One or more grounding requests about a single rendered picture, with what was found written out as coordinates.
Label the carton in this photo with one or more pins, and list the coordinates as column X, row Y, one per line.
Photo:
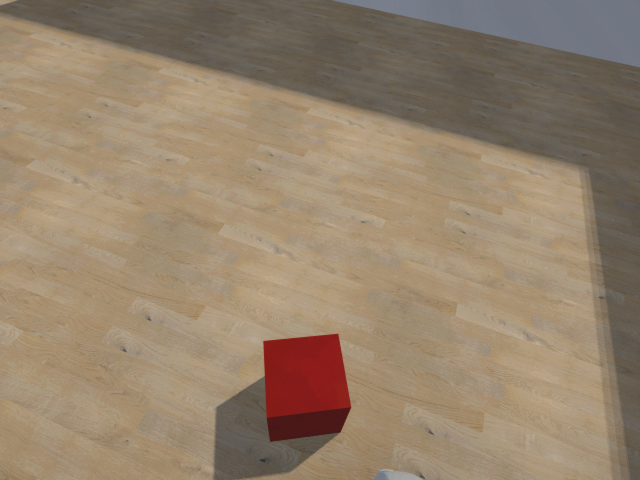
column 306, row 387

